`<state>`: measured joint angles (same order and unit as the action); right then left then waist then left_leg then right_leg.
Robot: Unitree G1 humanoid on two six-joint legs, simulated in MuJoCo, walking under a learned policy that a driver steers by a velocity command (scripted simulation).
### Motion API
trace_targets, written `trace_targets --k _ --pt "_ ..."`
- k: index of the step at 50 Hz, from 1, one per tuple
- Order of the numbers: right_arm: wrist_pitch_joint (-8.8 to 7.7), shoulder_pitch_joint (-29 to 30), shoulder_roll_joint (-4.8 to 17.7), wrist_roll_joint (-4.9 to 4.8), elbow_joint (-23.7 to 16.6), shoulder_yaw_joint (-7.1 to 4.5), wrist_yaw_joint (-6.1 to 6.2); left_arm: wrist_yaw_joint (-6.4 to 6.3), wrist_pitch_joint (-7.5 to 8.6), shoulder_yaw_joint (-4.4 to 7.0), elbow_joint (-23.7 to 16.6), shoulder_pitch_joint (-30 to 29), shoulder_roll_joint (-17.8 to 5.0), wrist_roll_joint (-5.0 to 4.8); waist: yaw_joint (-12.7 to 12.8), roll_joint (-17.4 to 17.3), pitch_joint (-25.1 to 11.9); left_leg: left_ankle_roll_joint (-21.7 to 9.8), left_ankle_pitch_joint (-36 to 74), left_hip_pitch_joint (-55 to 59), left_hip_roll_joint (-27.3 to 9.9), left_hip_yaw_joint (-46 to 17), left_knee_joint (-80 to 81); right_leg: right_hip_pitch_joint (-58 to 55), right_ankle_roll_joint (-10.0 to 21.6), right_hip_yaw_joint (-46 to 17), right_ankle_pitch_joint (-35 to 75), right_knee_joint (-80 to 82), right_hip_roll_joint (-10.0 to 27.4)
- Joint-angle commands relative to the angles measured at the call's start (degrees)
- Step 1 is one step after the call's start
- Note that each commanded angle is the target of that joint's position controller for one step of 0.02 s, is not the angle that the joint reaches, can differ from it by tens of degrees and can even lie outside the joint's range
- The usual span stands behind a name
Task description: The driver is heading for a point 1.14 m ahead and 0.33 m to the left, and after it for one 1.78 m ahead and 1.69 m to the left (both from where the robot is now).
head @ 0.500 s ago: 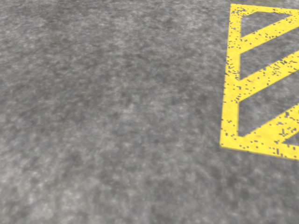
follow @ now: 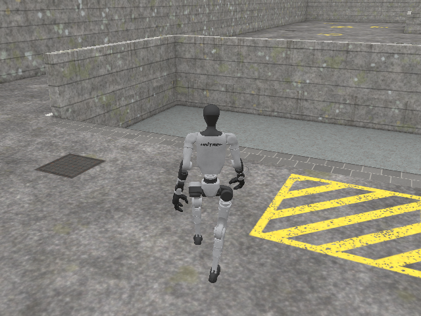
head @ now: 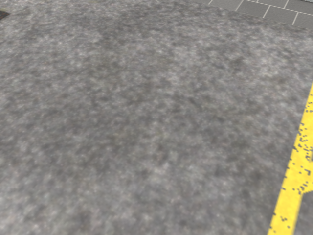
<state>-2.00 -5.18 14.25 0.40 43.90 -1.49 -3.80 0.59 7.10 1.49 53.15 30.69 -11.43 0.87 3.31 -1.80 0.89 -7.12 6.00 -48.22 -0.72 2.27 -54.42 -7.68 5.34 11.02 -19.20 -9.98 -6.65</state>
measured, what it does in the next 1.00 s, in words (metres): walks ahead, turning left: left foot, then right foot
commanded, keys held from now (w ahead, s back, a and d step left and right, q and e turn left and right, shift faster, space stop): w+q+shift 0.82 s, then w+shift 0.10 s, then w+e+shift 0.08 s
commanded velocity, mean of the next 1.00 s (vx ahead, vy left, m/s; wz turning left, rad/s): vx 1.00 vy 0.00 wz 0.86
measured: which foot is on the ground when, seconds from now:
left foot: up 0.00-0.12, down 0.14-0.54, up 0.56-0.98, down 1.00-1.00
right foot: down 0.00-0.14, up 0.16-0.52, down 0.54-1.00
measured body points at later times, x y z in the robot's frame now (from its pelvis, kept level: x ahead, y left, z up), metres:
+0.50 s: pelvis +0.44 -0.02 +0.00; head +0.47 -0.01 +0.44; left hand +0.63 +0.27 -0.04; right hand +0.53 -0.30 -0.13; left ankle +0.26 +0.00 -0.73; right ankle +0.68 -0.12 -0.70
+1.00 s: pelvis +0.80 +0.18 -0.03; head +0.82 +0.21 +0.42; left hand +0.54 +0.26 -0.16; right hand +1.14 +0.26 -0.08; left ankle +0.86 +0.30 -0.74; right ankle +0.71 -0.11 -0.69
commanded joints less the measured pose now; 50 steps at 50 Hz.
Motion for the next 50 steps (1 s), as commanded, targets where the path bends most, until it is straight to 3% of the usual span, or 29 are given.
trace_targets --k 1,4,6,7,8,9,10,11,12,14,17,20,23,25,26,27,28,29,30,31,32,35,39,41,43,46,48,49,50 --pt "-0.98 7.27 1.01 -0.02 -4.95 0.80 -0.54 -1.52 0.65 0.42 -1.78 0.22 -6.55 0.03 -1.92 3.23 6.03 -1.72 1.56 8.27 2.53 8.16 10.11 5.89 -9.41 2.42 57.93 2.81 13.37" --pt "-0.15 2.38 4.54 0.53 -3.75 0.11 -0.54 -4.70 -0.36 1.15 -1.44 -0.45 -11.22 0.36 -6.19 7.78 0.58 -3.27 -1.38 19.46 7.66 12.29 15.81 -0.98 -10.58 4.18 88.43 -10.44 16.67" --pt "0.47 -16.89 9.58 0.73 1.76 -2.16 0.02 -6.03 -1.97 2.21 -3.55 -7.07 -14.32 1.23 -16.17 8.51 -6.76 -6.58 -7.90 39.32 8.91 8.91 16.71 5.68 -10.23 2.19 94.98 -34.85 18.93" --pt "0.41 -30.83 12.66 -0.02 5.43 -4.19 1.08 -5.55 -2.88 3.27 -5.40 -13.91 -16.60 1.17 -24.00 5.29 -10.77 -11.75 -9.54 52.78 5.16 1.54 22.15 15.76 -9.12 2.10 75.93 -61.88 15.74" --pt "1.00 -29.83 12.63 -2.62 7.35 -5.20 2.50 -3.55 -2.21 2.45 -7.98 -22.19 -11.60 1.78 -22.53 -8.60 -7.14 -12.80 -11.71 62.84 1.65 -4.66 21.43 38.48 -7.42 -0.36 4.52 -85.03 3.09" --pt "0.65 -21.37 15.66 -0.49 5.07 -4.79 2.46 -2.87 -0.70 -0.24 -13.51 -16.63 -3.08 1.80 -9.15 -8.95 -7.30 -19.21 -0.78 67.21 -5.75 -23.74 16.51 57.61 -8.03 -9.26 -10.98 -95.80 4.33" --pt "0.67 -20.67 15.29 0.48 3.07 -5.24 3.29 -1.98 0.62 -0.68 -17.57 -16.42 -5.88 0.62 -10.33 -5.46 -14.54 -25.97 -24.87 72.39 -15.13 -44.87 31.95 64.63 -8.29 -19.75 -9.22 -92.80 5.02" --pt "0.65 -19.25 10.19 1.18 2.99 -4.49 4.01 -1.19 1.78 -0.61 -16.60 -17.46 -9.13 1.36 -7.67 5.97 -5.10 -21.85 -35.46 60.49 -14.54 -46.05 42.40 63.89 -6.25 -19.32 -3.63 -81.82 8.20" --pt "0.35 -15.94 8.74 1.14 3.30 -4.04 4.11 -0.77 1.21 -0.21 -16.25 -18.34 -9.60 2.19 -3.76 8.77 0.70 -17.80 -35.60 50.00 -11.21 -40.51 44.62 59.56 -6.05 -17.87 -2.45 -75.40 10.03" --pt "-1.80 -14.00 9.42 0.65 2.10 -3.73 4.34 -0.54 -1.72 -0.86 -16.15 -18.03 -9.12 4.31 -0.17 10.50 5.61 -16.07 -30.92 35.01 -7.12 -35.51 45.60 52.39 -7.94 -17.41 -3.22 -66.47 13.10" --pt "-3.76 -13.09 11.20 0.46 1.34 -4.09 3.94 0.30 -3.28 -1.82 -19.95 -26.45 -7.79 3.24 -1.23 7.93 7.70 -13.52 -20.02 20.16 -0.45 -26.13 47.53 40.65 -10.18 -13.39 7.32 -47.19 14.63" --pt "-3.84 -15.48 12.28 -0.39 1.48 -5.02 3.04 0.93 -3.18 -2.64 -21.88 -32.05 -6.08 0.53 -5.48 1.82 4.56 -9.11 -9.78 22.18 2.70 -22.17 44.52 30.57 -9.10 -11.63 22.32 -31.35 11.94" --pt "-3.28 -17.87 13.18 -0.37 1.22 -5.74 2.72 0.42 -2.76 -2.05 -22.71 -33.34 -8.38 0.20 -7.68 -1.55 1.78 -6.54 -2.17 33.43 0.82 -24.61 38.45 28.61 -8.14 -12.28 21.32 -22.46 9.27" --pt "-3.10 -17.22 14.88 0.30 0.80 -6.18 2.83 -0.53 -2.11 -0.33 -20.90 -26.21 -12.33 0.25 -4.02 -1.27 -3.61 -4.10 8.08 38.23 0.56 -25.47 27.09 19.32 -7.19 -12.40 13.42 -19.28 6.24" --pt "-3.31 -14.79 16.02 0.36 0.40 -6.37 2.58 -1.25 -1.69 0.98 -18.46 -15.67 -14.86 0.53 2.54 0.66 -9.38 -2.49 10.37 35.43 2.83 -22.85 14.12 7.46 -6.29 -11.97 9.89 -19.67 6.79" --pt "-4.01 -11.95 12.21 0.12 -1.33 -5.28 2.54 -2.47 -1.41 2.80 -16.30 -2.02 -19.19 1.80 8.78 3.95 -16.82 -1.46 0.32 26.02 5.51 -19.14 -4.33 -7.17 -4.61 -19.85 -4.34 -21.10 15.83" --pt "-4.35 -15.52 2.08 -2.38 -4.94 -2.72 2.90 -2.65 -1.53 3.83 -16.07 0.43 -24.01 4.52 4.77 21.36 -23.35 0.05 -37.74 8.62 10.73 -12.76 -21.96 -19.19 -0.86 -49.56 -23.88 -10.47 33.95" --pt "-3.52 -15.38 4.97 -1.79 -5.85 -1.98 3.26 -2.23 -2.23 4.42 -16.37 -6.27 -22.34 3.30 1.53 23.17 -20.86 -0.73 -32.07 0.48 6.13 -9.84 -28.69 -13.82 2.00 -63.72 -33.94 -3.12 34.84" --pt "-2.43 -10.44 8.03 -0.20 -5.23 -2.52 3.21 -1.98 -2.61 3.25 -17.50 -12.04 -15.88 2.62 1.55 13.95 -11.84 -0.69 -26.12 -1.50 2.20 -7.91 -29.01 -5.80 1.38 -52.99 -31.93 -3.86 31.52" --pt "-1.87 -8.04 8.51 0.76 -5.41 -2.70 2.43 -1.58 -2.83 2.49 -16.75 -13.56 -12.58 2.25 1.05 7.90 -7.31 -0.27 -23.03 -0.32 -0.04 -6.86 -25.96 0.50 0.58 -41.90 -20.30 -5.03 28.52" --pt "-1.23 -5.80 7.87 1.35 -5.95 -2.70 1.46 -1.43 -2.86 2.12 -15.12 -12.55 -11.15 2.20 0.66 6.27 -4.55 0.20 -22.35 1.27 -1.70 -6.98 -24.05 4.84 -0.71 -33.53 -10.30 -4.93 25.68" --pt "1.00 -2.94 3.88 1.72 -9.30 -1.43 -0.41 -0.54 -1.43 1.19 -10.16 -8.71 -7.36 0.79 -1.90 8.17 -0.38 0.85 -20.39 -0.23 -4.16 -6.67 -23.29 9.98 -2.46 -21.23 3.38 -2.87 23.52" --pt "1.83 3.01 4.88 1.58 -13.44 -0.67 -1.10 -0.08 0.38 1.51 -8.73 -11.46 -8.85 0.66 -4.85 7.19 3.59 1.24 -9.89 0.94 -4.69 -4.44 -14.88 15.28 -2.93 -7.41 17.49 1.97 22.03" --pt "1.94 7.04 5.55 1.59 -14.50 -0.39 -1.74 -0.34 0.57 1.65 -7.15 -9.45 -9.80 0.72 -4.10 5.05 6.46 0.29 -6.58 2.82 -3.81 -0.01 -5.65 14.22 -3.52 -1.40 23.05 4.07 19.99" --pt "1.44 11.06 4.19 1.85 -15.30 0.50 -2.44 -0.66 0.42 1.77 -5.41 -5.59 -11.04 1.01 -2.71 3.91 8.74 -1.69 -6.16 7.76 -2.27 3.37 4.24 13.18 -3.67 1.92 30.82 5.66 19.62" --pt "0.72 8.46 4.90 2.09 -13.02 0.48 -1.54 -1.48 -0.63 2.17 -4.34 -2.45 -15.34 1.07 -5.03 6.65 5.04 -4.66 -10.77 19.47 4.75 7.75 10.99 6.41 -3.18 4.03 69.06 -2.12 21.33" --pt "0.21 -6.56 8.26 2.59 -8.14 -1.08 -0.05 -2.11 -2.25 2.65 -4.27 -3.68 -19.37 1.12 -13.09 9.22 -3.11 -6.57 -18.62 36.80 7.91 4.77 14.79 6.67 -0.95 2.69 80.68 -22.54 23.71" --pt "0.04 -17.84 10.74 2.83 -4.27 -2.52 1.08 -2.19 -2.89 2.55 -4.81 -5.75 -19.50 0.69 -18.76 8.04 -7.80 -7.79 -17.66 52.04 6.95 1.33 22.21 13.89 -0.19 2.89 73.43 -39.20 22.29" --pt "0.12 -18.63 15.45 3.27 -3.08 -4.00 2.41 -1.35 -3.02 1.41 -6.02 -2.89 -12.79 1.27 -13.81 -1.51 -12.99 -7.54 -27.61 66.42 -5.60 -13.03 19.52 29.34 -0.36 0.66 16.54 -61.96 15.91"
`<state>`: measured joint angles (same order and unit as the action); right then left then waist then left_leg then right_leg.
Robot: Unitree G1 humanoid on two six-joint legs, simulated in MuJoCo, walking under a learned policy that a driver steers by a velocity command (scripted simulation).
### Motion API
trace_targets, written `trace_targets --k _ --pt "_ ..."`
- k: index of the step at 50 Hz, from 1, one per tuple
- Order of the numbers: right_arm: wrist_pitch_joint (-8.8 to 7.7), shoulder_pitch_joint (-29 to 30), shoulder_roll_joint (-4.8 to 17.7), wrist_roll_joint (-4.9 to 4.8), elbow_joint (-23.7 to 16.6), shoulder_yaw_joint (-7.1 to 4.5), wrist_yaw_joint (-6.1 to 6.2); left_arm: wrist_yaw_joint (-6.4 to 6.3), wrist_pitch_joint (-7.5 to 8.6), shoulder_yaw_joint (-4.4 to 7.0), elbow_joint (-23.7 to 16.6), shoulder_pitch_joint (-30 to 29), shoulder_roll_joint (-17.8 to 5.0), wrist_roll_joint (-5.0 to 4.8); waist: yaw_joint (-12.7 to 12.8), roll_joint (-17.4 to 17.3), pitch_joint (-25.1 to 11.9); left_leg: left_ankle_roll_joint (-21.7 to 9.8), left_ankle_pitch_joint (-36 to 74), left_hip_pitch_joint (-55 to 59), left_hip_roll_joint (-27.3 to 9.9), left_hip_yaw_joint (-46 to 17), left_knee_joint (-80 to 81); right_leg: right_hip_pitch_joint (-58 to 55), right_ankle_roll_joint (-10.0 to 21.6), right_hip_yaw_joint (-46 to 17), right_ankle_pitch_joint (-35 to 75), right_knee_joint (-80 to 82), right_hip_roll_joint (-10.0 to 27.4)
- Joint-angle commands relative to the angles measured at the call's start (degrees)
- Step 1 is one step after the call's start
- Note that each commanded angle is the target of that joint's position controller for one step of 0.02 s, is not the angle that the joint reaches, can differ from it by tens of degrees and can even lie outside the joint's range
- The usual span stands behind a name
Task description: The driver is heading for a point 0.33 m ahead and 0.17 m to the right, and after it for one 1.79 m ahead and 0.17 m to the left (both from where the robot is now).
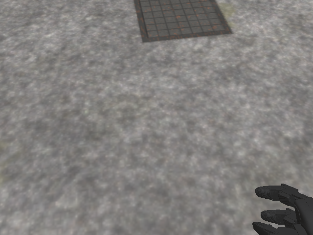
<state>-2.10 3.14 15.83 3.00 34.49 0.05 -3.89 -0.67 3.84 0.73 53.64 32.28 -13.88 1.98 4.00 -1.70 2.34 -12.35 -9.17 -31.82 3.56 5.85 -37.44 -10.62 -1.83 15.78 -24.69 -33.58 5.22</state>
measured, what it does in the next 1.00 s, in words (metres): walks ahead: right foot, then left foot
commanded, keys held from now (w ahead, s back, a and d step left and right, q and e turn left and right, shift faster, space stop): w+e+shift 0.18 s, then e+shift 0.20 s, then q+shift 0.62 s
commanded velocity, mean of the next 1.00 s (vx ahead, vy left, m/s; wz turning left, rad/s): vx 0.41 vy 0.00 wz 0.08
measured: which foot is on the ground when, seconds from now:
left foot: down 0.00-0.40, up 0.42-0.96, down 0.98-1.00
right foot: down 0.00-0.00, up 0.02-0.38, down 0.40-0.96, up 0.98-1.00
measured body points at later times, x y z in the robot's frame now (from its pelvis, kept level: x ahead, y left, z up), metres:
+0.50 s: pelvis +0.40 -0.05 +0.00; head +0.44 -0.05 +0.45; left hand +0.56 +0.18 -0.13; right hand +0.42 -0.32 -0.12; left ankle +0.27 +0.09 -0.57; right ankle +0.52 -0.10 -0.70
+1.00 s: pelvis +0.50 -0.01 +0.02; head +0.52 +0.02 +0.47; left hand +0.60 +0.27 -0.10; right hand +0.65 -0.26 -0.07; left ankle +0.49 +0.08 -0.71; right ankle +0.52 -0.11 -0.69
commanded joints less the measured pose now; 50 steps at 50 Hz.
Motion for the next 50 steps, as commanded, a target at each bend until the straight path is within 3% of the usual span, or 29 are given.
trace_targets --k 1,2,3,4,6,7,9,11,13,15,17,18,19,20,21,22,23,24,25,26,28,31,35,40,46,47,48,49,50 --pt "-0.05 -25.79 17.60 0.88 4.03 -5.96 3.01 0.56 0.59 1.08 -9.97 1.09 -5.81 -2.97 -9.43 -10.50 -25.86 -7.42 -17.15 62.83 -27.90 -48.01 10.81 50.19 6.06 -14.84 -5.85 -57.34 -4.13" --pt "-0.06 -27.64 15.03 -0.16 5.04 -6.46 3.62 0.18 1.24 2.23 -11.82 -10.28 -11.20 -2.96 -14.14 0.06 -21.19 -4.77 -17.47 55.20 -24.45 -45.00 18.71 54.88 6.93 -20.66 3.65 -57.22 -3.47" --pt "-0.92 -24.88 12.86 -0.19 7.15 -5.80 4.09 0.48 1.55 1.88 -12.29 -11.91 -9.26 -3.37 -10.36 -0.02 -9.26 -3.88 -13.06 44.35 -23.41 -36.35 20.84 56.16 6.78 -19.55 7.81 -53.03 -1.34" --pt "-2.03 -22.64 9.42 -0.24 7.95 -5.10 3.78 0.83 1.16 1.54 -10.75 -11.35 -7.96 -2.71 -7.35 4.25 -3.45 -2.12 -9.00 34.47 -21.11 -30.23 22.93 53.00 6.63 -19.56 9.53 -47.79 1.30" --pt "-3.59 -19.81 5.59 -0.95 8.62 -3.88 3.92 2.10 -1.31 1.26 -7.60 -6.58 -5.48 -1.30 -2.59 2.49 -0.51 1.06 -6.87 23.16 -17.44 -20.15 27.45 45.29 5.60 -20.55 11.37 -42.76 3.46" --pt "-4.44 -20.38 4.02 -1.39 9.36 -3.43 3.66 2.62 -2.25 1.43 -7.11 -6.83 -4.92 -1.04 -1.94 1.67 0.48 2.12 -4.21 21.13 -16.49 -17.34 28.74 44.57 5.41 -20.90 11.73 -40.87 4.11" --pt "-5.67 -21.52 3.56 -2.30 11.12 -3.39 3.20 3.30 -3.18 1.67 -8.02 -11.83 -4.03 -1.11 -2.08 0.79 3.67 4.81 3.34 21.14 -14.34 -10.00 31.33 49.24 5.22 -20.09 15.86 -37.43 4.52" --pt "-6.30 -20.99 2.81 -2.27 11.61 -2.93 3.12 3.50 -2.86 1.36 -10.31 -17.04 -2.55 -1.34 -1.51 -0.25 6.54 7.04 29.95 19.21 -11.53 -0.10 30.13 49.50 4.86 -16.01 21.62 -30.18 2.68" --pt "-6.51 -19.03 1.98 -2.75 11.57 -2.38 3.50 3.94 -1.88 0.69 -11.14 -20.03 -1.30 -1.21 -1.06 -0.41 6.20 8.85 40.39 17.54 -8.09 7.38 27.21 43.88 5.24 -10.33 30.38 -18.36 -0.40" --pt "-6.87 -21.23 3.84 -3.44 11.99 -2.46 4.73 5.02 -1.16 0.31 -11.21 -21.92 -1.08 -1.02 -2.46 0.36 3.89 9.74 44.19 21.21 -8.20 9.09 23.35 38.09 6.04 -5.20 38.99 -6.41 -4.37" --pt "-6.70 -21.07 7.64 -3.99 11.50 -3.36 6.08 5.36 -1.45 0.97 -9.38 -15.76 -3.06 -0.29 -0.29 -2.73 -1.36 11.60 55.51 26.03 -10.25 9.25 13.90 29.93 7.67 -3.07 39.01 -3.45 -8.94" --pt "-6.02 -19.98 9.05 -4.09 10.98 -3.84 6.68 5.07 -1.84 1.85 -8.10 -9.99 -5.25 0.19 2.40 -4.11 -4.57 12.51 60.31 26.26 -11.73 8.54 5.86 23.80 8.89 -3.45 35.16 -3.98 -10.93" --pt "-5.11 -17.37 9.93 -3.86 10.18 -4.21 6.90 4.38 -2.14 3.24 -5.98 -0.46 -8.27 0.69 7.27 -4.47 -8.70 13.14 59.45 23.33 -12.99 7.30 -7.06 14.23 10.85 -6.32 32.22 -4.52 -11.59" --pt "-4.14 -14.81 9.25 -4.41 10.17 -4.37 6.66 3.30 -1.90 4.60 -4.00 6.62 -10.61 0.71 12.28 -0.34 -10.09 13.67 38.39 18.79 -9.08 7.47 -28.85 7.27 14.58 -12.63 38.72 3.25 -7.88" --pt "-3.45 -16.02 3.13 -3.62 10.16 -3.20 5.90 2.06 -1.55 5.29 -4.04 1.77 -13.71 -0.62 7.86 13.09 -6.14 13.46 -24.35 5.78 2.74 7.34 -50.84 2.65 15.04 -20.31 73.77 3.33 -0.41" --pt "-2.98 -34.30 -1.69 -4.64 8.59 -1.27 6.34 1.89 -0.82 5.38 -7.07 -3.46 -17.92 0.64 -4.71 13.36 -21.19 12.59 -27.16 -1.57 0.35 -7.13 -62.55 -9.50 24.47 -40.26 104.71 -3.34 17.21" --pt "-2.55 -33.87 2.18 -3.23 10.14 -1.13 6.66 1.28 -1.43 5.08 -10.58 -7.40 -13.47 -1.15 -1.16 3.08 -28.60 11.86 -18.16 -1.11 -0.99 -12.01 -59.71 -6.99 26.87 -45.68 84.69 4.26 18.98" --pt "-1.65 -31.86 4.18 -2.63 10.96 -1.46 6.49 0.47 -2.10 3.54 -10.96 -12.46 -9.25 -1.68 -4.11 -1.91 -18.56 12.13 -14.85 -0.17 -3.07 -10.17 -54.82 6.72 25.53 -41.26 61.29 9.93 16.61" --pt "-0.85 -28.26 4.64 -1.55 10.70 -1.70 6.10 0.12 -2.23 2.22 -11.28 -16.88 -5.53 -1.42 -5.81 -3.86 -11.67 12.24 -15.80 0.56 -4.48 -10.12 -48.91 16.30 23.39 -37.68 44.78 14.54 14.32" --pt "0.41 -27.25 4.70 -1.12 11.44 -1.94 5.98 0.06 -1.45 1.43 -10.67 -16.01 -4.09 -1.13 -5.26 -4.37 -7.18 12.01 -15.48 5.07 -5.24 -11.22 -43.76 23.84 20.80 -33.28 47.39 16.31 13.34" --pt "3.28 -26.59 3.57 -1.66 11.58 -2.13 5.67 0.13 -0.65 1.70 -8.53 -14.11 -6.16 -0.36 -5.71 -1.26 -3.78 12.09 -14.11 11.27 -5.70 -9.61 -37.91 33.00 18.99 -25.47 48.75 19.35 11.12" --pt "3.86 -24.78 2.79 -2.56 10.73 -2.80 5.17 0.11 -0.40 2.21 -9.12 -16.08 -7.56 -0.35 -6.01 1.50 -7.05 11.97 -10.84 7.87 -5.88 -8.53 -33.33 27.31 17.86 -17.66 53.74 17.80 9.60" --pt "4.88 -19.23 1.97 -1.95 8.78 -3.24 3.97 -0.70 -2.27 2.24 -10.79 -18.84 -6.34 -0.81 -4.41 6.42 -5.60 12.92 -6.67 2.96 -7.72 -6.62 -22.79 22.71 14.57 -12.22 32.20 19.40 7.91" --pt "5.94 -14.85 1.56 -1.63 5.67 -3.68 2.45 -0.98 -3.87 2.97 -11.78 -19.03 -7.44 -0.42 -2.24 7.67 -4.54 13.34 -9.09 3.94 -7.64 -2.86 -13.00 19.73 14.95 -10.23 21.24 18.74 11.76" --pt "5.77 -14.71 1.57 -2.45 2.18 -4.52 1.56 -0.31 -4.53 4.13 -12.20 -20.01 -9.77 -0.68 -2.36 8.87 -5.49 10.88 -14.78 10.45 -5.61 0.71 -1.33 16.35 11.82 -7.03 28.30 10.19 15.95" --pt "5.39 -16.37 1.50 -2.48 2.11 -4.61 1.62 -0.15 -4.71 4.52 -12.13 -20.39 -10.44 -1.08 -3.99 7.57 -5.84 9.99 -10.02 14.33 -5.12 0.60 5.19 17.71 9.35 -5.22 27.67 6.48 15.65" --pt "4.80 -19.28 3.22 -2.12 2.93 -5.15 2.07 0.11 -4.91 4.80 -11.74 -19.35 -10.29 -1.12 -5.56 3.41 -6.00 8.48 -3.75 19.62 -5.51 -3.76 12.82 21.50 5.36 -3.37 22.44 0.04 13.45" --pt "4.11 -22.25 10.25 -1.47 3.23 -6.81 3.07 0.62 -5.22 4.33 -13.17 -18.31 -7.69 -0.93 -5.64 -10.98 -5.17 4.88 10.65 25.78 -17.12 -22.04 20.18 33.34 0.80 0.58 3.98 -15.13 6.85" --pt "4.08 -23.90 17.19 -1.84 2.80 -8.82 3.59 0.18 -5.91 3.20 -18.12 -24.20 -5.05 -0.93 -6.84 -17.61 -2.52 -5.73 34.66 27.11 -25.74 -37.80 18.15 48.46 -2.85 -6.02 -15.18 -24.91 -3.67"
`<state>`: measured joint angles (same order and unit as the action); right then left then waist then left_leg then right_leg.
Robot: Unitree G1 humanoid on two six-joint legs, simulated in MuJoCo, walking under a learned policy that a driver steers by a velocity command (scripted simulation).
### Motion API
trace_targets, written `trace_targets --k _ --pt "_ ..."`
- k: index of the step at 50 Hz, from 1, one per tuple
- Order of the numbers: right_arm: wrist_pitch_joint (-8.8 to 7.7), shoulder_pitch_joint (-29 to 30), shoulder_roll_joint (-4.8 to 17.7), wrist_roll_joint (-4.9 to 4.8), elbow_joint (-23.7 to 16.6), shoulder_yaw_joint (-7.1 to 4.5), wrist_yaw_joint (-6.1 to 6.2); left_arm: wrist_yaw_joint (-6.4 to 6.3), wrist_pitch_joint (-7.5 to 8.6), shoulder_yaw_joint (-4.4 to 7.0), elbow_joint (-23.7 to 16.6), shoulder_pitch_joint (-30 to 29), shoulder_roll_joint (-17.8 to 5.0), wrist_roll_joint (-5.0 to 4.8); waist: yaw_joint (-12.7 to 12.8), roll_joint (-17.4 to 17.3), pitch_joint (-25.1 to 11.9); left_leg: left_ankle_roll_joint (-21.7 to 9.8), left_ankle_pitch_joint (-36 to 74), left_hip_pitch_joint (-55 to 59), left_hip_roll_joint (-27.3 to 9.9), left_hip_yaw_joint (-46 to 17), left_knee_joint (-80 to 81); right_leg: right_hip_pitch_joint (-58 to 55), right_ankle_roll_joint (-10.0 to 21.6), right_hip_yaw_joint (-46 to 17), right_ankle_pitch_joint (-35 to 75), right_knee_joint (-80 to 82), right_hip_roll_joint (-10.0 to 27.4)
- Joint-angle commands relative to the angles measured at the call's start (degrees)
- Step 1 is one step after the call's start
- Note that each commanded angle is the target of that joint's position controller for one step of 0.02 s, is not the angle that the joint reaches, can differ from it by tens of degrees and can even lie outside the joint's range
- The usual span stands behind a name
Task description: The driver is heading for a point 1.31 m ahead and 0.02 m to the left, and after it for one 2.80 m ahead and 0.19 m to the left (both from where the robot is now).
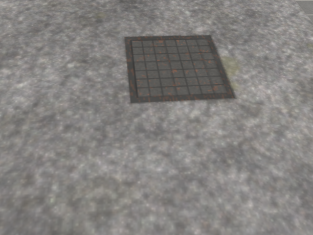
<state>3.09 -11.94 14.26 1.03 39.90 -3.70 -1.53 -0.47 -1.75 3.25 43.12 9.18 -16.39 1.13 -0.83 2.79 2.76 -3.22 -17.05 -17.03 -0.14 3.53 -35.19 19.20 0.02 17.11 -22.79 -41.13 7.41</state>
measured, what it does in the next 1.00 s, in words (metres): walks ahead: right foot, then left foot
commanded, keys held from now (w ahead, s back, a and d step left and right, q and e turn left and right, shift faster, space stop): q+shift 0.36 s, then e+shift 0.02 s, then w+e+shift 0.62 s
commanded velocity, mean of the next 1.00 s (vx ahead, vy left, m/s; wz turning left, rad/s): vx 0.41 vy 0.00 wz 0.13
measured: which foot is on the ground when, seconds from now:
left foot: down 0.00-0.44, up 0.46-0.76, down 0.78-1.00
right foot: up 0.00-0.42, down 0.44-0.78, up 0.80-1.00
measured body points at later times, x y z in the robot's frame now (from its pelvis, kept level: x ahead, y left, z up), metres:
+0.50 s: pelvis +0.04 -0.01 +0.01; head +0.07 -0.02 +0.46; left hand +0.06 +0.30 -0.08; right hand +0.28 -0.22 -0.10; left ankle -0.01 +0.09 -0.70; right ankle +0.09 -0.10 -0.72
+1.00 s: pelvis +0.21 +0.05 +0.01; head +0.22 +0.06 +0.46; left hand +0.36 +0.34 -0.08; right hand +0.29 -0.23 -0.09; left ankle +0.09 +0.16 -0.72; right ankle +0.27 -0.07 -0.63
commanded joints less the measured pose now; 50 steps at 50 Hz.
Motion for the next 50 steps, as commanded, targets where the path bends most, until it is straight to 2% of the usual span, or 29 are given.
trace_targets --k 1,3,4,5,8,14,18,19,20,21,22,23,24,25,26,27,29,33,35,37,38,39,40,41,42,43,45,46,50 --pt "-1.11 -11.84 16.52 -0.46 -2.18 -5.31 1.62 -0.20 -0.85 0.63 -7.47 -3.35 -4.16 0.52 -4.30 -12.39 -5.74 -17.45 44.59 15.96 -20.54 -30.47 14.03 20.91 -5.26 -14.48 -15.81 -24.68 -4.67" --pt "-0.42 -4.22 12.59 -0.48 -3.27 -3.96 2.49 -0.29 -0.03 0.65 -6.58 -2.32 -3.89 -0.55 -0.18 -9.04 -3.48 -12.73 36.58 13.36 -12.36 -21.81 13.76 21.05 -4.58 -17.93 -4.31 -23.27 -3.44" --pt "-0.25 -1.13 11.27 -1.09 -4.44 -3.57 2.77 -0.26 0.32 0.99 -6.74 -2.32 -5.06 0.19 0.64 -10.03 -4.13 -11.04 36.64 13.71 -10.00 -20.43 13.45 20.64 -4.28 -18.09 -1.10 -22.44 -3.59" --pt "-0.24 -0.19 10.32 -1.19 -5.16 -3.26 2.64 -0.14 0.28 1.11 -6.16 -1.17 -5.50 0.77 0.88 -9.71 -6.05 -10.72 40.64 14.13 -8.79 -19.52 12.60 19.24 -4.24 -17.74 0.48 -23.45 -4.51" --pt "-0.65 -2.79 11.90 -1.06 -4.99 -3.78 1.84 -0.01 -0.32 0.62 -6.81 -1.12 -4.40 0.13 0.23 -6.51 -8.06 -10.51 41.03 14.80 -7.89 -21.21 11.74 17.88 -4.42 -18.37 0.83 -19.77 -5.73" --pt "-0.19 -3.88 14.22 -0.07 -5.61 -4.61 1.24 -0.65 -0.27 -0.01 -9.00 -3.85 -4.88 -0.15 -1.69 -9.29 -6.95 -10.76 28.93 11.53 -6.81 -29.84 11.40 13.84 -3.35 -20.77 0.98 -8.30 -8.40" --pt "-0.13 -1.44 14.87 0.12 -6.27 -4.93 0.47 -0.96 0.61 -0.13 -9.54 -3.08 -5.83 -0.74 -1.02 -10.38 -6.74 -9.09 29.46 8.23 -5.23 -35.37 10.00 6.46 -1.58 -22.02 0.48 -0.68 -10.75" --pt "-0.22 0.16 14.33 0.11 -6.41 -4.68 0.48 -1.15 0.79 -0.05 -8.72 -0.32 -6.14 -0.93 0.14 -10.89 -7.59 -8.09 31.04 8.31 -5.34 -34.57 9.23 3.68 -1.04 -21.36 0.87 2.02 -10.46" --pt "-0.31 0.53 13.26 0.00 -6.44 -4.36 0.51 -1.15 1.11 -0.14 -7.62 3.01 -6.02 -0.79 1.00 -10.49 -10.43 -7.18 19.18 6.00 -4.09 -33.86 9.30 -2.94 -0.41 -20.34 1.93 6.07 -10.27" --pt "-0.35 1.62 11.78 -0.16 -6.39 -3.71 0.61 -1.15 1.38 -0.30 -6.51 5.88 -4.86 -0.47 3.15 -9.11 -10.52 -5.64 0.98 -0.28 -1.71 -32.43 8.89 -11.82 0.45 -18.94 6.07 12.86 -10.00" --pt "-0.72 0.11 7.88 0.12 -6.19 -2.27 0.79 -1.38 1.61 -0.02 -6.15 6.62 -5.93 0.46 3.32 -2.35 -8.77 -3.63 -18.07 -8.93 2.40 -28.77 4.52 -18.20 2.13 -24.95 -1.56 19.15 -5.17" --pt "-1.22 -0.12 3.24 0.23 -6.91 -0.51 0.92 -1.22 1.85 0.56 -6.35 9.60 -10.04 1.58 4.67 8.72 -8.25 -1.00 -23.25 -16.78 10.40 -18.54 -11.37 -20.64 6.28 -45.85 -23.30 29.13 8.12" --pt "-2.05 1.37 6.45 0.99 -7.53 -0.90 1.07 -0.27 1.81 2.09 -4.66 9.68 -14.49 2.32 4.03 10.43 -1.28 -0.52 -16.69 -23.29 11.93 -16.34 -20.04 -13.50 11.25 -63.24 -33.92 36.79 11.88" --pt "-2.75 1.65 9.35 1.59 -7.13 -1.47 1.08 0.39 1.89 1.78 -4.90 6.06 -11.74 1.05 0.90 5.85 3.85 -0.17 -9.70 -24.37 7.12 -15.85 -22.53 -9.04 12.67 -62.61 -32.25 36.21 11.58" --pt "-3.37 2.15 11.16 2.01 -6.32 -1.70 0.50 1.14 2.14 1.30 -4.99 4.14 -9.21 -0.22 -0.42 3.08 4.28 1.29 -4.42 -22.57 3.32 -11.47 -21.56 -7.54 11.57 -55.94 -24.75 34.22 8.41" --pt "-4.01 2.38 11.02 2.34 -5.61 -1.50 -0.06 1.77 2.55 1.23 -4.89 4.62 -8.65 -0.50 0.21 3.13 1.97 2.75 -1.68 -19.17 2.69 -9.08 -20.50 -7.27 10.23 -50.51 -17.40 33.42 4.58" --pt "-4.70 3.05 8.80 2.93 -5.35 -0.61 -0.93 2.04 3.35 1.34 -3.57 7.35 -8.48 -0.95 1.34 5.14 -0.55 4.60 1.10 -13.85 2.63 -6.43 -18.87 -5.82 9.58 -44.29 -9.07 33.11 -0.48" --pt "-5.40 9.70 5.71 1.08 -7.87 1.23 -0.61 1.75 3.41 2.85 -2.43 10.80 -10.01 -1.17 3.24 6.75 0.11 6.22 -1.50 -10.07 3.96 -4.72 -4.25 -5.46 11.05 -43.18 -4.57 31.51 -2.87" --pt "-5.79 9.65 5.14 0.05 -8.02 1.56 0.05 1.89 2.94 3.47 -2.90 9.30 -10.65 -0.91 2.35 7.09 -0.53 5.79 -4.01 -2.29 5.42 -4.36 4.27 -1.69 10.93 -43.13 -3.37 29.39 -3.88" --pt "-6.45 5.11 5.25 -0.79 -6.52 1.41 1.65 1.99 2.51 3.66 -3.54 7.12 -9.70 -0.93 -0.55 4.35 -1.58 4.50 4.65 10.59 5.15 -4.28 14.64 4.55 9.43 -43.11 -2.63 24.84 -5.43" --pt "-7.02 1.18 7.55 -0.51 -5.34 0.73 2.74 1.89 2.89 3.49 -3.94 6.26 -8.28 -1.31 -2.35 1.79 -3.34 3.54 5.90 22.08 2.24 -5.82 14.84 12.48 7.60 -41.35 -3.19 20.00 -7.12" --pt "-7.56 -6.37 11.67 0.18 -4.09 -0.38 3.83 1.91 3.81 2.75 -5.58 3.87 -5.45 -1.99 -6.41 -3.28 -6.90 1.52 -1.86 34.66 -6.84 -13.62 16.23 23.00 5.17 -36.58 -6.53 9.82 -9.82" --pt "-7.50 -10.46 17.69 1.77 -4.29 -1.74 4.41 1.93 4.70 0.98 -8.38 3.85 -0.01 -3.59 -7.79 -16.09 -12.71 -2.59 -22.51 41.46 -23.00 -34.20 22.22 31.71 3.33 -26.45 -9.05 -7.73 -14.59" --pt "-7.17 -7.25 17.78 2.53 -3.46 -2.55 4.23 1.53 4.30 0.72 -9.67 1.53 -2.87 -2.20 -5.88 -13.89 -9.83 -6.46 -27.68 32.79 -27.63 -41.40 22.96 35.95 3.73 -23.02 -3.03 -16.93 -7.74" --pt "-7.49 -5.31 12.43 2.27 -4.20 -1.13 3.58 1.89 3.81 1.35 -9.24 -0.78 -5.27 -0.91 -5.15 -7.54 -6.31 -6.08 -25.33 28.65 -23.86 -36.32 22.60 36.07 3.87 -22.72 0.98 -21.20 -5.77" --pt "-7.88 -4.55 9.96 1.87 -4.02 -0.27 3.02 2.73 3.53 1.56 -8.42 0.50 -5.24 -0.09 -3.68 -6.72 -4.67 -4.68 -20.45 25.70 -20.54 -29.91 23.50 35.19 3.44 -22.32 3.45 -22.85 -5.16" --pt "-8.31 -5.47 8.95 1.35 -2.72 0.28 2.87 4.54 2.49 1.81 -8.02 1.33 -5.34 0.83 -2.40 -9.28 -2.66 -3.07 -13.46 22.23 -16.69 -20.41 26.11 34.73 2.76 -20.55 6.17 -27.02 -3.62" --pt "-8.65 -6.69 9.10 1.04 -1.74 0.20 2.57 5.05 2.14 1.58 -8.44 0.25 -4.82 0.88 -2.40 -9.43 -1.31 -2.63 -9.36 21.46 -15.42 -16.81 26.98 35.90 2.63 -20.07 8.28 -28.96 -3.19" --pt "-9.99 -9.20 8.14 0.98 1.23 0.31 1.68 5.98 1.32 0.99 -10.97 -6.06 -4.48 0.82 -1.80 -8.86 2.98 -2.10 2.55 18.92 -14.37 -5.94 29.38 38.83 2.09 -19.96 14.48 -30.18 -1.91"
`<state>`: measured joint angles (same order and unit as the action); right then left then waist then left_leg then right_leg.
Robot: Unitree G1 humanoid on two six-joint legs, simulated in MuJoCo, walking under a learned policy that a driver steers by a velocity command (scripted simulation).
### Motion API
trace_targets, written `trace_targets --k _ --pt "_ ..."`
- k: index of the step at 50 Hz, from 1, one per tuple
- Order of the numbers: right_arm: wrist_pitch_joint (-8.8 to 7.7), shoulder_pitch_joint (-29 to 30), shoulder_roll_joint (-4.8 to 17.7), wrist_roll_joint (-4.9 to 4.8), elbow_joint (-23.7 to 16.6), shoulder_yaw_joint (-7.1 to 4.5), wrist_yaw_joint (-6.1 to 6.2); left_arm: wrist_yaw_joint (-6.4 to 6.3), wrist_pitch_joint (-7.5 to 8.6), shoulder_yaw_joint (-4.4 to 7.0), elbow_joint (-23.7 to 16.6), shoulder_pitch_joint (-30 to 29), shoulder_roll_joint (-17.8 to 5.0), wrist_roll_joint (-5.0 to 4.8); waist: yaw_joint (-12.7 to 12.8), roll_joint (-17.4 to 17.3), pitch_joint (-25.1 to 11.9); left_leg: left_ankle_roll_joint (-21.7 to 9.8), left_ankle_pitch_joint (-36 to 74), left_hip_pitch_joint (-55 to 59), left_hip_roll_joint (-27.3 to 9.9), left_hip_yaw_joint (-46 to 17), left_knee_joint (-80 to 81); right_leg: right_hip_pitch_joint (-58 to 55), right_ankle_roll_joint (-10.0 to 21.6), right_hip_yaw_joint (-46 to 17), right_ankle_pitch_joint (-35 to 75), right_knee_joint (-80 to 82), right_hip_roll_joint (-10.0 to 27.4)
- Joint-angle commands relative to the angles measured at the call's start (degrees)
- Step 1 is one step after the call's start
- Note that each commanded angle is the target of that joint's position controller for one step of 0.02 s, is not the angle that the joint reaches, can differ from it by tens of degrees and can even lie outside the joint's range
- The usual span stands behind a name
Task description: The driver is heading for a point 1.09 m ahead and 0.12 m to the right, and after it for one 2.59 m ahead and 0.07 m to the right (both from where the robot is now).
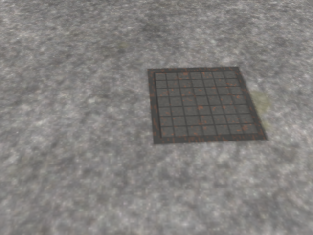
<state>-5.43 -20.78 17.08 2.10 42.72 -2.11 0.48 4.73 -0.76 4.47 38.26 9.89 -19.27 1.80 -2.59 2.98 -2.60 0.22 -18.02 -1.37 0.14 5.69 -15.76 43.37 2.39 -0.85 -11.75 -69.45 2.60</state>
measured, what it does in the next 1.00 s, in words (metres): walks ahead: right foot, then left foot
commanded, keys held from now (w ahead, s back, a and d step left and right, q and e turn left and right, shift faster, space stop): w+e+shift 0.34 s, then w+q+shift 0.66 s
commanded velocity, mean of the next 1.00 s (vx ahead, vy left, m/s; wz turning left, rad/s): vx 0.98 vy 0.00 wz -0.09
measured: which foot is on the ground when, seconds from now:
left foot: down 0.00-0.20, up 0.22-0.68, down 0.70-1.00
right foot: up 0.00-0.20, down 0.22-0.70, up 0.72-1.00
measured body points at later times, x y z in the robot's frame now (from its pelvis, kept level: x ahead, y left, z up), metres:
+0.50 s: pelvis +0.41 -0.13 -0.01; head +0.44 -0.14 +0.44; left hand +0.54 +0.12 -0.13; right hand +0.48 -0.42 -0.09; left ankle +0.64 -0.04 -0.67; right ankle +0.30 -0.13 -0.74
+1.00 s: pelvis +0.90 -0.26 +0.00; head +0.93 -0.26 +0.45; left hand +1.19 -0.11 -0.05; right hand +0.80 -0.54 -0.12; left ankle +0.78 -0.19 -0.74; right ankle +1.09 -0.48 -0.68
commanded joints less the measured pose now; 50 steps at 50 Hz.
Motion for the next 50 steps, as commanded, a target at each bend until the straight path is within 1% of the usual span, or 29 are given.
trace_targets --k 1,5,7,8,10,11,12,13,14,15,16,18,19,23,26,28,30,32,33,34,35,36,37,39,41,43,46,48,50 --pt "-1.81 -0.16 5.05 0.05 -0.99 -1.22 -0.37 0.98 0.22 -0.44 -6.78 -8.33 -1.59 0.10 0.44 -9.10 9.50 -5.24 6.40 1.96 -14.24 -5.14 10.69 13.76 -0.19 -1.40 5.23 0.03 3.14" --pt "-2.06 -2.53 5.94 0.08 2.05 -1.45 -0.04 2.24 0.38 -1.98 -8.92 -15.92 -0.53 0.24 -0.71 -6.57 13.41 -3.80 19.90 0.67 -12.57 5.47 12.81 5.14 2.90 7.12 8.13 15.25 2.26" --pt "-1.74 -3.39 8.15 0.18 3.00 -1.75 0.30 1.90 0.46 -2.72 -8.90 -15.85 0.45 -0.18 0.53 -7.03 11.27 -2.82 51.65 2.78 -12.48 9.63 6.84 -4.88 6.38 12.48 5.19 21.88 -1.97" --pt "-1.21 -4.47 9.93 0.16 3.38 -2.14 0.61 1.33 0.47 -2.52 -8.27 -13.40 -0.32 -0.31 2.35 -8.61 8.21 -2.61 69.22 5.78 -13.45 9.93 0.87 -9.25 7.66 14.30 2.64 22.51 -4.81" --pt "0.88 -2.48 14.40 0.70 2.65 -3.43 1.04 0.06 1.01 -0.63 -4.12 3.64 -4.43 -0.73 11.82 -11.57 -2.47 -3.50 83.88 4.78 -16.42 8.88 -22.63 -27.94 10.48 13.04 -5.80 23.28 -9.39" --pt "1.21 -0.71 14.50 0.64 1.53 -3.48 0.79 -1.09 1.45 1.31 0.26 16.88 -7.94 -0.39 17.55 -9.69 -8.74 -3.15 73.89 -5.34 -15.71 7.96 -40.84 -46.68 12.29 8.46 -5.54 28.78 -10.45" --pt "0.93 -2.38 7.27 1.45 1.09 -1.81 -0.39 -2.59 1.16 2.87 1.96 15.79 -12.12 -0.67 12.64 -0.68 -7.92 -2.00 12.58 -23.09 -7.91 6.19 -60.18 -58.34 13.06 -5.11 -12.05 30.62 -1.88" --pt "-0.41 -1.20 4.47 -0.15 -5.99 -0.73 -1.18 -2.81 0.02 4.33 -0.20 12.65 -19.20 0.05 8.45 11.95 -15.10 1.25 -10.46 -44.95 1.74 -0.65 -79.72 -70.42 22.85 -40.27 -18.56 44.31 10.95" --pt "-1.82 7.91 8.60 0.28 -8.40 -1.09 -1.14 -3.23 -0.26 4.44 -0.74 15.34 -17.32 -0.51 12.38 0.14 -15.08 0.18 -2.06 -49.78 -1.23 -10.14 -78.74 -69.08 21.31 -44.29 -18.50 51.20 10.80" --pt "-2.52 8.81 7.57 -0.29 -8.90 -0.56 -1.01 -3.85 0.20 4.10 0.93 14.38 -15.79 -0.76 9.80 -1.76 -7.58 0.00 0.07 -49.68 -3.44 -10.25 -74.84 -60.99 19.99 -40.93 -14.10 53.58 10.73" --pt "-2.55 7.62 6.94 0.23 -7.93 -0.04 -0.73 -4.17 0.98 3.37 1.50 12.55 -12.88 -0.64 6.26 -7.01 -1.40 0.17 1.10 -46.16 -5.97 -9.90 -68.77 -50.46 18.09 -35.63 -8.73 54.44 8.71" --pt "-0.18 2.99 5.74 1.79 -6.32 0.49 -0.80 -4.83 2.57 1.65 0.88 7.39 -8.64 -0.68 0.45 -8.00 2.43 1.33 -1.39 -38.09 -8.69 -9.96 -62.25 -35.71 17.16 -25.84 -3.23 55.18 4.91" --pt "1.18 1.02 4.76 2.08 -5.53 0.76 -0.97 -4.65 3.46 0.69 0.88 6.99 -6.34 -0.90 -0.83 -7.67 2.52 1.76 -2.68 -35.55 -9.61 -9.47 -58.86 -31.19 17.15 -22.59 -3.38 56.43 3.78" --pt "2.23 13.93 2.25 0.31 -9.46 2.09 -2.16 -3.40 6.60 -0.12 3.68 9.70 -4.77 -1.25 2.17 -3.17 10.98 0.71 13.86 -35.64 -10.59 -4.39 -37.23 -23.95 13.13 -10.21 8.46 63.67 -1.18" --pt "1.61 19.19 0.85 -1.31 -9.54 2.50 -3.48 -3.02 8.38 -0.31 5.61 13.70 -5.31 -2.36 5.61 -3.12 10.14 -3.37 30.51 -29.13 -7.40 -0.47 -23.13 -29.67 8.58 -4.72 22.24 68.43 -0.15" --pt "1.36 19.65 1.76 -1.85 -8.71 2.10 -3.74 -3.53 8.74 -0.23 7.10 14.53 -6.74 -1.80 5.57 -2.56 9.62 -5.56 32.64 -29.47 -4.94 -0.07 -18.14 -39.42 6.52 -1.28 31.70 69.46 2.18" --pt "1.26 18.44 3.63 -1.61 -7.31 1.32 -3.71 -4.63 8.33 -0.10 7.78 14.95 -8.29 -0.85 4.42 -0.33 6.49 -6.93 27.50 -27.61 0.48 1.76 -16.70 -48.76 3.97 2.39 53.85 64.05 3.44" --pt "1.72 10.40 6.62 -1.58 -4.64 0.08 -3.35 -6.10 6.94 0.42 7.54 13.19 -10.22 1.17 -0.69 3.79 0.44 -8.35 18.78 -20.76 5.50 3.25 -18.53 -54.37 1.54 4.37 76.07 50.49 5.82" --pt "2.13 -0.52 8.53 -1.75 -1.05 -0.93 -2.93 -6.73 5.91 0.70 6.94 10.83 -10.73 2.31 -5.81 4.68 -4.26 -9.26 14.78 -11.91 7.43 3.32 -20.03 -53.53 0.84 5.37 81.70 37.30 6.51" --pt "2.45 -13.44 10.20 -1.56 2.99 -2.13 -2.32 -7.12 5.00 0.84 5.85 6.48 -11.07 2.47 -13.03 2.79 -7.53 -11.32 12.68 -0.22 6.25 1.26 -16.40 -46.78 0.25 7.24 77.61 17.46 5.25" --pt "3.22 -20.25 13.22 -1.37 4.86 -3.60 -1.40 -6.62 5.57 -0.42 4.49 3.60 -6.58 2.46 -14.57 -4.86 -8.44 -14.11 3.33 11.87 -0.03 -8.46 -20.50 -30.37 0.74 6.90 37.42 -7.87 -1.29" --pt "3.50 -12.09 18.10 0.17 3.74 -4.63 -1.52 -4.83 6.86 -2.28 0.22 11.66 0.71 -0.94 -1.78 -27.49 -11.96 -28.06 -3.45 28.10 -15.71 -49.45 -9.64 1.10 -4.12 0.56 -17.79 -28.40 -11.78" --pt "3.43 -7.08 13.69 -0.82 1.07 -4.74 -1.93 -5.27 8.02 -3.17 -0.38 7.04 -2.91 0.34 -4.91 -11.21 -12.60 -27.27 -8.18 25.50 -15.74 -56.60 -0.78 5.18 -1.59 -6.70 -10.86 -25.88 -7.53" --pt "3.12 -4.89 8.15 -1.52 2.64 -3.50 -1.70 -4.75 8.92 -3.67 -1.72 0.94 -4.30 0.92 -0.65 2.53 -0.88 -21.42 -5.36 5.56 -12.15 -43.82 2.40 -0.35 -0.49 -6.38 -4.08 -12.55 -1.30" --pt "2.14 -3.46 6.69 -1.63 3.57 -2.43 -0.97 -4.30 6.64 -4.49 -3.01 0.32 -2.69 2.89 3.72 2.28 4.97 -19.19 1.11 -8.11 -6.51 -35.00 3.79 -4.81 -2.24 -5.30 -6.06 -6.31 1.01" --pt "0.93 -2.96 8.33 -1.78 3.19 -2.72 -1.35 -3.96 4.71 -5.35 -4.83 -1.30 -1.67 3.12 4.96 -0.33 7.60 -19.35 3.67 -17.11 -3.19 -30.24 6.26 -7.23 -3.73 -2.61 -7.27 2.84 2.43" --pt "0.39 -2.78 9.33 -2.15 2.59 -3.51 -1.38 -3.02 4.93 -6.44 -9.18 -11.85 -0.47 1.41 1.90 -2.82 10.74 -17.28 11.53 -23.95 0.28 -26.39 9.76 -12.62 -5.50 0.86 7.49 21.57 2.22" --pt "0.25 -4.95 9.95 -2.93 3.16 -4.08 -1.79 -2.90 5.11 -6.70 -9.95 -14.71 0.51 0.46 -1.00 -4.30 8.66 -14.59 21.78 -20.85 0.70 -25.81 8.67 -17.60 -5.04 2.01 17.73 30.29 0.25" --pt "0.36 -6.67 10.90 -2.96 3.68 -4.60 -1.79 -3.28 5.31 -6.29 -10.38 -15.99 -0.51 0.03 -2.74 -5.65 6.61 -13.13 29.55 -13.59 -0.52 -26.78 5.94 -18.94 -4.22 1.72 19.81 34.77 -1.14"
Velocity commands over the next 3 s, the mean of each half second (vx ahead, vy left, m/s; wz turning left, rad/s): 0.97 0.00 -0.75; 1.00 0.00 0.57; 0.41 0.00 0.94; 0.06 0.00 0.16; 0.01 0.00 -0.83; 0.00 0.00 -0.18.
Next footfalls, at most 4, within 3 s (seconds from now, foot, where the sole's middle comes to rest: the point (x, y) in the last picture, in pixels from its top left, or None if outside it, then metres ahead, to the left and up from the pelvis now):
0.22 right None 0.34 -0.14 -0.78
0.70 left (192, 169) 0.82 -0.20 -0.78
1.10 right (226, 109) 1.22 -0.45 -0.78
1.52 left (178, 93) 1.35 -0.18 -0.78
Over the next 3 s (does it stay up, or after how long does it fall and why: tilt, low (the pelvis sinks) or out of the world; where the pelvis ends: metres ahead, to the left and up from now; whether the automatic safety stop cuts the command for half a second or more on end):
stays up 1.28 -0.32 0.00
